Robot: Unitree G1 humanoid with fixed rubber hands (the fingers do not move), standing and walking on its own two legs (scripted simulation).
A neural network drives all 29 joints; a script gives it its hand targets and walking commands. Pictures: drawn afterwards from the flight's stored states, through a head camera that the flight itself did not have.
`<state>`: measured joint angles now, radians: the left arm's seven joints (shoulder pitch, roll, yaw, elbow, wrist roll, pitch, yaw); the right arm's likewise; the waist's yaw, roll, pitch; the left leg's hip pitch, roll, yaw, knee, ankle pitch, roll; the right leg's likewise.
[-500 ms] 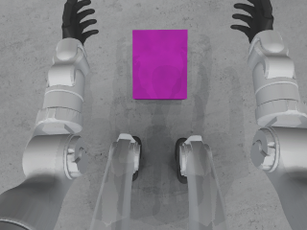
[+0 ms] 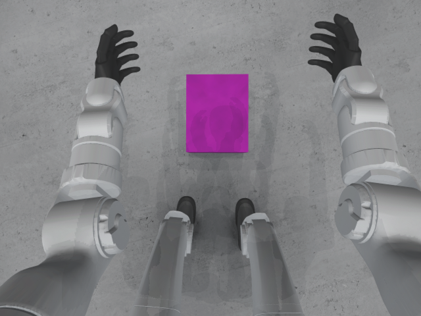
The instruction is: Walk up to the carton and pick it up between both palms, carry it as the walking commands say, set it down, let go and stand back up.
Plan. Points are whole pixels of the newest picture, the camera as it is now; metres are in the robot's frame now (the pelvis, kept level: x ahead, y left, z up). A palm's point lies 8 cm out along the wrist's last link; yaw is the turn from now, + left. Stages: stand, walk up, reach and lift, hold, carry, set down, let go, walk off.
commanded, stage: let go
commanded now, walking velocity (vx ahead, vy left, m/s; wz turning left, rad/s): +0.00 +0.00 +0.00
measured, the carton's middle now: (217, 116) +0.50 +0.01 -0.60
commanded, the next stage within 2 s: stand in 1.18 s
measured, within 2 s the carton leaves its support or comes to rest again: neither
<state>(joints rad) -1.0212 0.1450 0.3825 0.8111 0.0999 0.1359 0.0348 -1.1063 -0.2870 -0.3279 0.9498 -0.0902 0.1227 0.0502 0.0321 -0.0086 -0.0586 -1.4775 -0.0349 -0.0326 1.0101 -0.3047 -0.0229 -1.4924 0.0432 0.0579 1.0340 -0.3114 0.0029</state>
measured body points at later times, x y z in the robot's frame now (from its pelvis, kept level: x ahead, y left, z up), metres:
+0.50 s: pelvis +0.05 +0.00 +0.08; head +0.22 +0.00 +0.50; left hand +0.35 +0.23 -0.02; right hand +0.36 -0.23 -0.03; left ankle +0.06 +0.13 -0.63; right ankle +0.06 -0.11 -0.63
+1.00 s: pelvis +0.07 +0.01 +0.11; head +0.09 +0.01 +0.56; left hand +0.25 +0.24 +0.03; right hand +0.24 -0.23 +0.03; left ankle +0.06 +0.13 -0.63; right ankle +0.06 -0.11 -0.63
